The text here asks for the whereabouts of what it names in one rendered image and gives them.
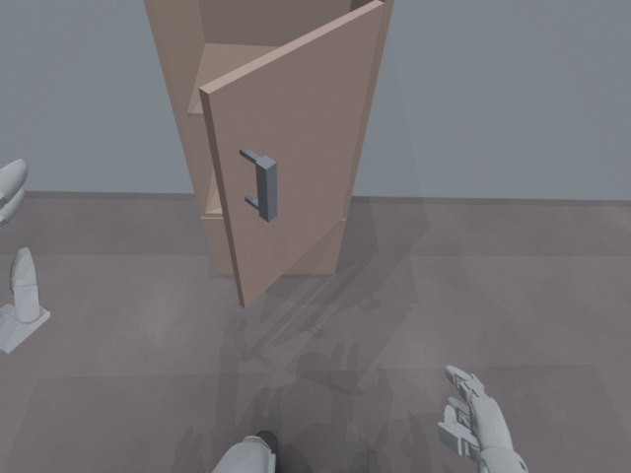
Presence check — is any right robot forearm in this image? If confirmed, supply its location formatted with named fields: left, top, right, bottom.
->
left=477, top=447, right=528, bottom=473

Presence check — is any handle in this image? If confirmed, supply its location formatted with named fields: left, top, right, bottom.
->
left=240, top=146, right=277, bottom=223

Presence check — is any left robot hand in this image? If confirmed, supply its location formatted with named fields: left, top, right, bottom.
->
left=0, top=159, right=50, bottom=354

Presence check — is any robot left shin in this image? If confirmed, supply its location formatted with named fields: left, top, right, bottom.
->
left=242, top=437, right=270, bottom=449

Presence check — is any cupboard door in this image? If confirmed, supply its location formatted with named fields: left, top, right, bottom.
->
left=198, top=0, right=385, bottom=309

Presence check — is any right robot hand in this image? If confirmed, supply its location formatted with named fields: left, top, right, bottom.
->
left=439, top=366, right=514, bottom=463

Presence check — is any left robot thigh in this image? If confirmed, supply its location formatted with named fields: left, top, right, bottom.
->
left=212, top=442, right=276, bottom=473

